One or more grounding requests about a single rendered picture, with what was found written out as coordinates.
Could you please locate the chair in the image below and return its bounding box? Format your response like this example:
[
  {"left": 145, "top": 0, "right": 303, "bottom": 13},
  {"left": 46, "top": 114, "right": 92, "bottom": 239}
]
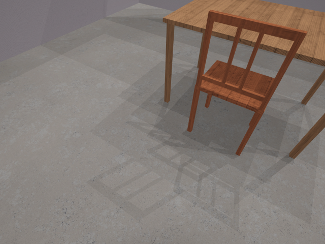
[{"left": 187, "top": 10, "right": 307, "bottom": 156}]

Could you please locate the table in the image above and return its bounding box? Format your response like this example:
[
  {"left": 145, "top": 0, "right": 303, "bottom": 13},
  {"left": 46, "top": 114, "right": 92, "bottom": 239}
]
[{"left": 163, "top": 0, "right": 325, "bottom": 159}]

